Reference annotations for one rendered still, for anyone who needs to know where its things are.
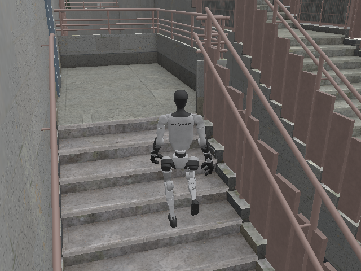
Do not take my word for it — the left robot upper arm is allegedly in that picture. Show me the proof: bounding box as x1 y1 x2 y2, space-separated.
156 114 169 146

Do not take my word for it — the right robot upper arm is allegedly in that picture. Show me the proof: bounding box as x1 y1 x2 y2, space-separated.
192 114 207 146

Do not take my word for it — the robot left shin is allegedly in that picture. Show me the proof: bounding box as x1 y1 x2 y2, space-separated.
164 182 175 220

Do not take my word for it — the humanoid robot head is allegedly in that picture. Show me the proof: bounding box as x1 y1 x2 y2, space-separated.
171 90 191 117

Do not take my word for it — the robot left forearm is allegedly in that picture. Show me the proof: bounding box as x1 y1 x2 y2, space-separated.
151 137 161 157

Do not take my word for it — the right robot hand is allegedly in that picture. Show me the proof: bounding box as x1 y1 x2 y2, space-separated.
201 161 214 176

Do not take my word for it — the left robot hand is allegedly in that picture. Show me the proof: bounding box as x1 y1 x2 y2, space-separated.
150 154 163 164

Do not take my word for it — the robot right forearm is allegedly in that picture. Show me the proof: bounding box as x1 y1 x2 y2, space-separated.
201 137 213 163

